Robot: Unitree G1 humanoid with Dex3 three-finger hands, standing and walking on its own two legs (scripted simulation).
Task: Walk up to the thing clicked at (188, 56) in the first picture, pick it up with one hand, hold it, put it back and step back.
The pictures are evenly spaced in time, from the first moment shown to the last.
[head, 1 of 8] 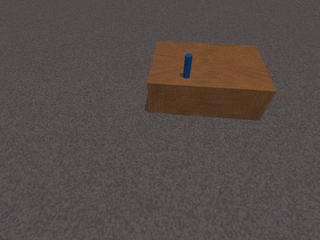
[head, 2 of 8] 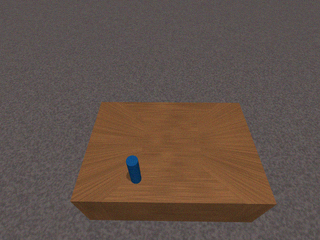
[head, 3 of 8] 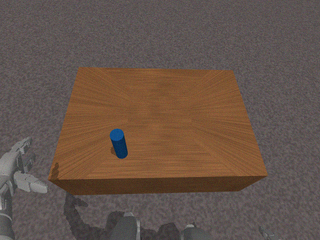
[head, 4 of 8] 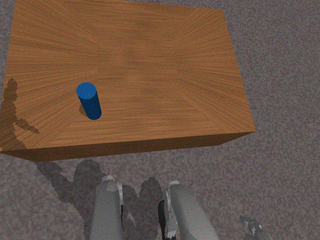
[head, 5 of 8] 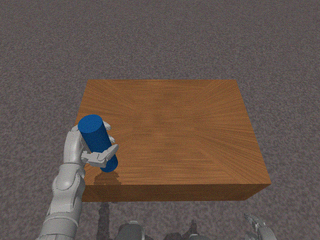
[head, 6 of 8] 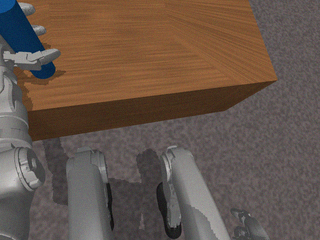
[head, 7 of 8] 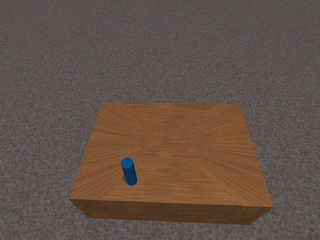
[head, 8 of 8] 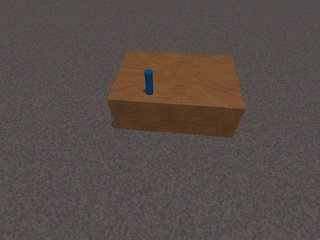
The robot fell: no
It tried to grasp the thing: yes
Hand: left
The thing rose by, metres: 0.36
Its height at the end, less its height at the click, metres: +0.00
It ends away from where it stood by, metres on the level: 0.02
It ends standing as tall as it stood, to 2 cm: yes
